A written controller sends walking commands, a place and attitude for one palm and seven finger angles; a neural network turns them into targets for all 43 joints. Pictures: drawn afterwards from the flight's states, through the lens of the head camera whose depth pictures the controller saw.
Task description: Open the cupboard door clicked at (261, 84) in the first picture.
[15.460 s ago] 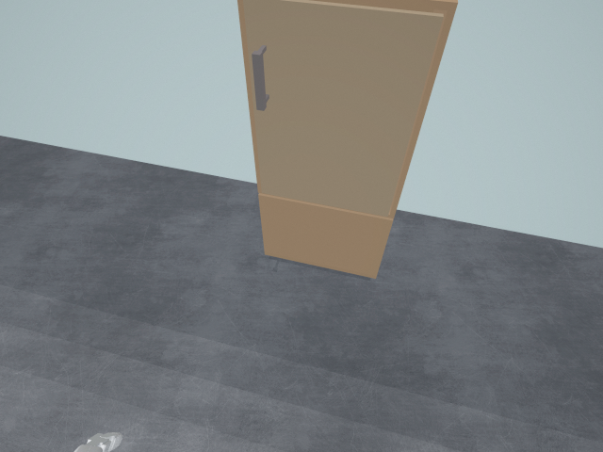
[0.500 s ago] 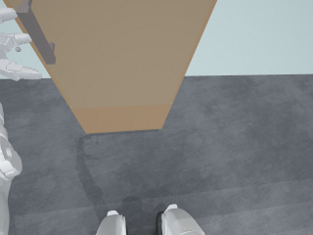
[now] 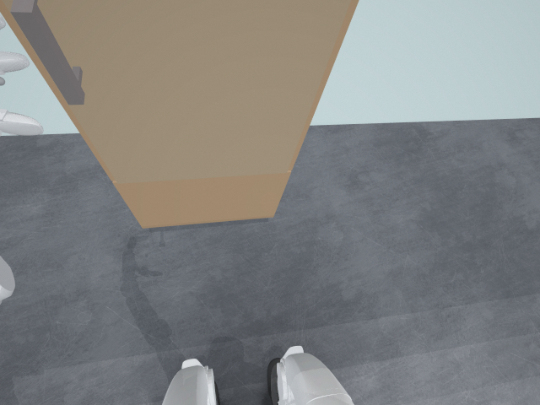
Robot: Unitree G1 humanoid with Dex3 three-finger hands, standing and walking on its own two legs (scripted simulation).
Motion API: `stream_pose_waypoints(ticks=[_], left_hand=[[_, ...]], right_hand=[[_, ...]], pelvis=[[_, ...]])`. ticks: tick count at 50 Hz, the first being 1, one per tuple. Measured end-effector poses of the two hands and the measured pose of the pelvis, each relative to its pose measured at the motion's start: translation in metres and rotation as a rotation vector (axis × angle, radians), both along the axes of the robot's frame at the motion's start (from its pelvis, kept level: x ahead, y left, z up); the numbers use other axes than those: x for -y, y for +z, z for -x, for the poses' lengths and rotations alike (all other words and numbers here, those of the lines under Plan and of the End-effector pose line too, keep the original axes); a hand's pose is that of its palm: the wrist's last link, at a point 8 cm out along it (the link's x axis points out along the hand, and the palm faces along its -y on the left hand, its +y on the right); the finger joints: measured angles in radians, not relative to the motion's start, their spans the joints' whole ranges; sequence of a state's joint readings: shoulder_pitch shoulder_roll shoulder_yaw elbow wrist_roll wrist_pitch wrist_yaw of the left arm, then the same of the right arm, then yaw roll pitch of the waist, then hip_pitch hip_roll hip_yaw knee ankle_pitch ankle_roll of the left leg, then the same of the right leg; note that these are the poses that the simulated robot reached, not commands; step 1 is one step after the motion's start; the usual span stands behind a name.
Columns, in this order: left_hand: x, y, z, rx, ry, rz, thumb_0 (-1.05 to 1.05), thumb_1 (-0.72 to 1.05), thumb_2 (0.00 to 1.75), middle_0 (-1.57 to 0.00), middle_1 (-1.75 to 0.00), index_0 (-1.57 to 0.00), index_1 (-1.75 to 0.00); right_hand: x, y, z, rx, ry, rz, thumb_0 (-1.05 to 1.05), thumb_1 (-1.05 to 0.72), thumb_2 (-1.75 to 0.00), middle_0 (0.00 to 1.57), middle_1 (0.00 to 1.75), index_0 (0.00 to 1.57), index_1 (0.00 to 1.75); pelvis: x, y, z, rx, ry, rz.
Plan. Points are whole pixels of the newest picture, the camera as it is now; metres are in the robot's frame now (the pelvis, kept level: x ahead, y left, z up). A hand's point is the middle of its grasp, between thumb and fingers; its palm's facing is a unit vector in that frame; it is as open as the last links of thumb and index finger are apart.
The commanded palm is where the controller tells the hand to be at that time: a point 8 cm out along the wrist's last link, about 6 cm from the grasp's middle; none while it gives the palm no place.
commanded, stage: move the hooked fingers beside the handle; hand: left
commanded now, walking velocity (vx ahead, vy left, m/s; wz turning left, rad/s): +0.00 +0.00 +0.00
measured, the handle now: (55, 48) +0.58 +0.23 +0.10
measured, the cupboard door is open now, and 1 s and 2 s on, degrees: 0 0 0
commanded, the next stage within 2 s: slide the fingers in behind the handle in 0.96 s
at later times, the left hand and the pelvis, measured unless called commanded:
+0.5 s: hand out of the picture +0.54 +0.29 +0.10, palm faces +0.03 -1.00 +0.00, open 14.0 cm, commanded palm +0.52 +0.33 +0.10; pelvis +0.00 +0.00 +0.00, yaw -1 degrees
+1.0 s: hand out of the picture +0.52 +0.28 +0.10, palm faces +0.03 -1.00 -0.01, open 14.0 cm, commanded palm +0.51 +0.32 +0.10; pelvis +0.01 +0.00 +0.00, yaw +0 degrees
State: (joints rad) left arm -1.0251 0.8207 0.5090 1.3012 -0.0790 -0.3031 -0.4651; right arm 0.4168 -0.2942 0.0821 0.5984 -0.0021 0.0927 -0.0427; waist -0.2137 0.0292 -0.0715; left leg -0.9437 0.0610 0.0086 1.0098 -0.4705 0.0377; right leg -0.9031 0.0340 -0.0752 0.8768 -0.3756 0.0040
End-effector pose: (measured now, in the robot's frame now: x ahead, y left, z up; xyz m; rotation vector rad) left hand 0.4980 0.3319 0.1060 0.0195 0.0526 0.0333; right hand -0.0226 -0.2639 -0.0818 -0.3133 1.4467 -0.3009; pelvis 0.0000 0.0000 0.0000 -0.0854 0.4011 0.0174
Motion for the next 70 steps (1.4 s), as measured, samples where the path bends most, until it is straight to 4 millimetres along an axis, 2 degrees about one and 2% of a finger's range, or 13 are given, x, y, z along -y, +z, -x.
stream_pose_waypoints(ticks=[12, 20, 36, 51, 59, 70], left_hand=[[-0.012, -0.003, -0.004, -0.009, 0.001, 0.002, -0.01, -0.5, 0.3, -0.3, -1.2, -0.3, -1.2], [-0.007, -0.006, -0.013, -0.002, -0.017, 0.017, -0.01, -0.5, 0.3, -0.3, -1.2, -0.3, -1.2], [-0.013, -0.003, -0.01, -0.006, -0.01, 0.008, -0.01, -0.5, 0.3, -0.3, -1.2, -0.3, -1.2], [-0.006, -0.002, -0.003, 0.001, -0.006, 0.009, -0.01, -0.5, 0.3, -0.3, -1.2, -0.3, -1.2], [-0.003, 0.0, -0.001, -0.001, -0.008, -0.004, -0.01, -0.5, 0.3, -0.3, -1.2, -0.3, -1.2], [0.021, -0.003, -0.007, -0.007, -0.023, 0.009, -0.01, -0.5, 0.3, -0.3, -1.2, -0.3, -1.2]], right_hand=[[0.001, 0.001, 0.011, -0.038, 0.004, 0.024, 0.01, -0.9, -0.9, 0.2, 0.3, 0.21, 0.3], [-0.004, 0.002, 0.016, -0.062, -0.009, 0.018, 0.01, -0.9, -0.9, 0.2, 0.3, 0.21, 0.3], [-0.009, 0.002, 0.005, -0.051, -0.018, -0.008, 0.01, -0.9, -0.9, 0.2, 0.3, 0.21, 0.3], [0.0, 0.002, -0.013, 0.001, 0.012, 0.003, 0.0, -0.9, -0.9, 0.2, 0.3, 0.21, 0.3], [0.002, 0.0, -0.009, 0.005, 0.011, 0.0, 0.01, -0.9, -0.9, 0.2, 0.3, 0.21, 0.3], [0.002, -0.001, 0.001, -0.007, 0.0, -0.011, 0.01, -0.9, -0.9, 0.2, 0.3, 0.21, 0.3]], pelvis=[[-0.001, -0.005, 0.005, -0.024, 0.005, 0.008], [-0.002, -0.004, 0.002, -0.037, 0.002, 0.011], [-0.004, 0.0, -0.007, -0.029, -0.003, 0.01], [-0.001, 0.001, -0.006, -0.011, 0.002, 0.006], [0.001, 0.001, -0.003, -0.007, 0.003, 0.003], [0.003, 0.0, -0.001, -0.005, 0.003, -0.002]])
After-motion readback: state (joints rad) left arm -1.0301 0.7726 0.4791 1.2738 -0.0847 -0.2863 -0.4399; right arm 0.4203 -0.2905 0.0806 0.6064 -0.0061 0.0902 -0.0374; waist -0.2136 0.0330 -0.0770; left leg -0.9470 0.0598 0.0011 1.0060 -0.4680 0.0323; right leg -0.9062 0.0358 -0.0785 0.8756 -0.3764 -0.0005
